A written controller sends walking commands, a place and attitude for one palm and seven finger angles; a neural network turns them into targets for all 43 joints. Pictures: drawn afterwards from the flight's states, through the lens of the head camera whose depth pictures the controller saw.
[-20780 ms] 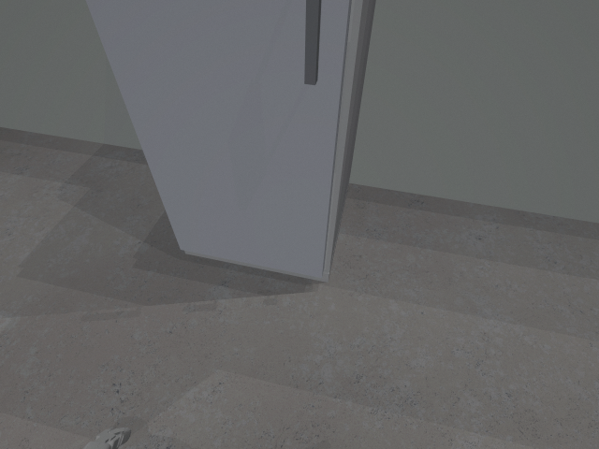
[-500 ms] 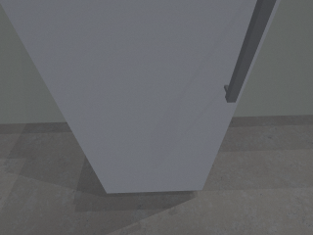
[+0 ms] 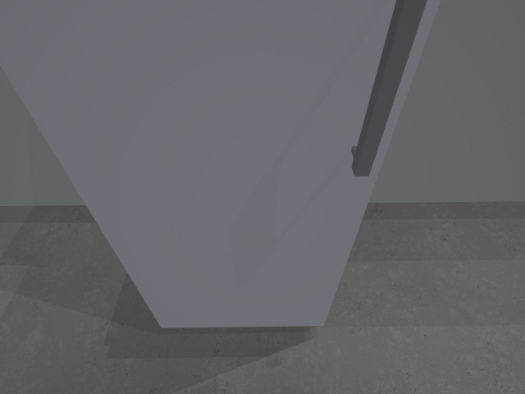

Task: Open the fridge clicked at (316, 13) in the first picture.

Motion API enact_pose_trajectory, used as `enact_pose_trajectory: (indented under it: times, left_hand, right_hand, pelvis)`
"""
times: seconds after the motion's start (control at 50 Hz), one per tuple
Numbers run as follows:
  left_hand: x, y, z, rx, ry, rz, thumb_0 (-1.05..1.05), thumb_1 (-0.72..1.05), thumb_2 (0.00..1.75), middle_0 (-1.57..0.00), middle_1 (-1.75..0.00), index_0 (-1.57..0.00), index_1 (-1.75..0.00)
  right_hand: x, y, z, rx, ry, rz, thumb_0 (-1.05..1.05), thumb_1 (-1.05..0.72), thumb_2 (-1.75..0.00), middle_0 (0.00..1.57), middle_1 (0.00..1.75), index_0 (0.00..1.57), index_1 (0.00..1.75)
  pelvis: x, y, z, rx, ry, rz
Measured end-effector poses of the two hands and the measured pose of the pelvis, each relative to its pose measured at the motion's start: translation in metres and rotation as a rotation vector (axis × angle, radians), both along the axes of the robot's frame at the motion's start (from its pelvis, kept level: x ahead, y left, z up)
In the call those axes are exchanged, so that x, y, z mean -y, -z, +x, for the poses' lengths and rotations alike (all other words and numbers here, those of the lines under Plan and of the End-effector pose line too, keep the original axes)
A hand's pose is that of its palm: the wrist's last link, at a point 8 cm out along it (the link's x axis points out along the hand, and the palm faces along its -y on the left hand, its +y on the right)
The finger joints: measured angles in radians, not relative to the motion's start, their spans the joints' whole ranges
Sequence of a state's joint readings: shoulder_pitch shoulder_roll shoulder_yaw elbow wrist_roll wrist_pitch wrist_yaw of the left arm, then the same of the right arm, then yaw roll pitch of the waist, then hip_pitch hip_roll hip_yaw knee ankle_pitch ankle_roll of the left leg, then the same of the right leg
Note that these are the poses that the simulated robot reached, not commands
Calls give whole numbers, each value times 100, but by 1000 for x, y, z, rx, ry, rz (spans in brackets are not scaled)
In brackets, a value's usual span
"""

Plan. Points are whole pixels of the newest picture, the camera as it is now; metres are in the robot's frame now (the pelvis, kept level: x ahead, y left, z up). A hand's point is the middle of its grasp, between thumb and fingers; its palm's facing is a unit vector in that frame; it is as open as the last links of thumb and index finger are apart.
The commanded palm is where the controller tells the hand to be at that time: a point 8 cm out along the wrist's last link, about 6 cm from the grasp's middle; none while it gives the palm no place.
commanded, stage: come to a stop and stand still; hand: right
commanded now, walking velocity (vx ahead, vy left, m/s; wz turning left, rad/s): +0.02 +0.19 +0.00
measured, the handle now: (378, 88) +0.46 -0.13 +0.26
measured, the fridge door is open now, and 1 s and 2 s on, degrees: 0 0 0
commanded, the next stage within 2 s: look again from close up in 0.34 s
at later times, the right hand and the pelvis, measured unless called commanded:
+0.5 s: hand out of the picture -0.06 -0.16 -0.17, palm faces +0.05 +0.99 -0.16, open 7.4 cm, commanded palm none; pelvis -0.01 +0.00 +0.01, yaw +0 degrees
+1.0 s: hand out of the picture -0.05 -0.17 -0.16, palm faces +0.03 +0.98 -0.17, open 7.3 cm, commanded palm none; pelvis -0.04 -0.01 +0.02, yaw +0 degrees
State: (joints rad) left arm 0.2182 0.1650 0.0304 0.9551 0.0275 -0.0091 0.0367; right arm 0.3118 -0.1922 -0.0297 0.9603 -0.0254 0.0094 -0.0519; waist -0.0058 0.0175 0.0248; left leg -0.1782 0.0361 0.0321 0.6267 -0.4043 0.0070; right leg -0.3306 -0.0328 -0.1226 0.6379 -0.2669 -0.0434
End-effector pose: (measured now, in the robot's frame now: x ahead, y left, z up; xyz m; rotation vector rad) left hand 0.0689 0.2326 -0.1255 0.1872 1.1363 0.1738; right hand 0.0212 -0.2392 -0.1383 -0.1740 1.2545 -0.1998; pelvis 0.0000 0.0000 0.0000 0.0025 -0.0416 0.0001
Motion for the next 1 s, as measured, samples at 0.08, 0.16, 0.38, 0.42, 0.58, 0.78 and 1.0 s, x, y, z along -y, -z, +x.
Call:
enact_pose_trajectory:
  times: [0.08,0.16,0.38,0.42,0.58,0.78,1.0]
  left_hand:
    - [5,0,-5,7,8,-14,0,91,90,-20,-30,-19,-30]
    - [3,1,-22,-20,0,-24,0,91,90,-20,-30,-20,-30]
    - [-11,-3,-75,-157,-43,-5,0,91,90,-20,-30,-19,-30]
    - [-6,-1,-81,-175,-46,1,0,91,90,-20,-30,-19,-30]
    - [21,0,-90,-225,-45,-47,0,91,90,-20,-30,-19,-30]
    - [24,2,-97,-216,-63,-57,1,93,90,-20,-30,-20,-30]
    - [27,2,-115,-230,-67,-70,1,92,90,-20,-30,-19,-30]
  right_hand:
    - [6,-8,3,34,-17,-8,0,-91,-90,20,30,20,29]
    - [5,-13,-11,15,-22,-4,0,-91,-90,20,30,20,29]
    - [-18,-4,-85,-165,48,58,0,-91,-90,20,30,20,29]
    - [-20,2,-88,-190,47,76,0,-91,-90,20,30,20,29]
    - [-29,-1,-72,-166,26,103,0,-91,-90,20,30,20,29]
    - [-28,-4,-55,-108,1,93,0,-91,-90,20,30,20,29]
    - [-18,-6,-72,-121,-4,73,0,-91,-90,20,30,20,29]
  pelvis:
    - [3,-2,-11,-6,1,14]
    - [-1,-5,-20,-17,-1,19]
    - [-4,-8,-16,-33,1,22]
    - [0,-6,-14,-22,5,21]
    - [5,-13,-11,-16,3,8]
    - [8,-15,-20,0,-1,6]
    - [10,-16,-37,-1,-1,8]
